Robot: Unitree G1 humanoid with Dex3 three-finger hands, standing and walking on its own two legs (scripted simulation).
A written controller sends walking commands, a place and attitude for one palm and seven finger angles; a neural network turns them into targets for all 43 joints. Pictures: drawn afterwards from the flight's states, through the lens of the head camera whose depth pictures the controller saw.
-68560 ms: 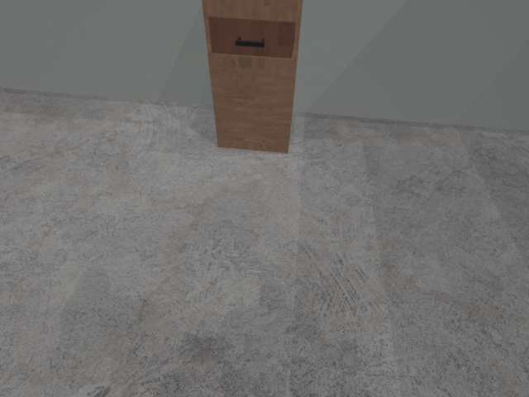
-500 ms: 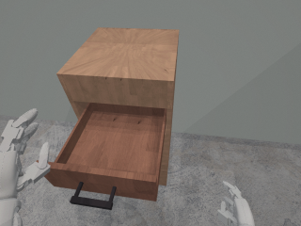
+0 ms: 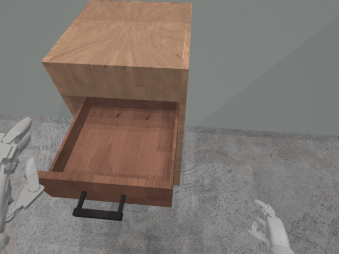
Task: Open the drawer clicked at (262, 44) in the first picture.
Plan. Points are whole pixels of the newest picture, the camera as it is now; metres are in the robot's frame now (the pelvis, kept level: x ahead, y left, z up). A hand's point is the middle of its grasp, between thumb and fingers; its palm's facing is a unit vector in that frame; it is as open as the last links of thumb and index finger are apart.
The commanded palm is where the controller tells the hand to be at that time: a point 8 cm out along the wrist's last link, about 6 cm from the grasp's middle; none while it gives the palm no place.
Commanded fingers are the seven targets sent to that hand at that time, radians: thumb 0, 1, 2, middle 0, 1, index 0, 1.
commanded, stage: step back with the hand held close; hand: left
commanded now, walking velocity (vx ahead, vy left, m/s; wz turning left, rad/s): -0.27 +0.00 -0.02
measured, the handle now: (100, 205) +0.25 +0.21 -0.11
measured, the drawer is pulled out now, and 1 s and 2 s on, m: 0.30 0.30 0.30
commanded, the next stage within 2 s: stop stepping back and stand still in 1.42 s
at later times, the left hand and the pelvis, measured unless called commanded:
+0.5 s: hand (2, 230) +0.14 +0.25 +0.16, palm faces +0.36 -0.82 -0.45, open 7.4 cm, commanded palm +0.07 +0.29 +0.17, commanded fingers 0.00 0.90 0.90 -0.20 -0.30 -0.20 -0.30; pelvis -0.05 +0.01 -0.01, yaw +0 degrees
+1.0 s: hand out of the picture +0.12 +0.26 +0.16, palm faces +0.33 -0.82 -0.46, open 7.4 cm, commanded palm +0.05 +0.29 +0.17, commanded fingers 0.00 0.90 0.90 -0.20 -0.30 -0.20 -0.30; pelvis -0.08 +0.02 +0.00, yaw -1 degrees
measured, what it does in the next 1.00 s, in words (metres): lifts its right foot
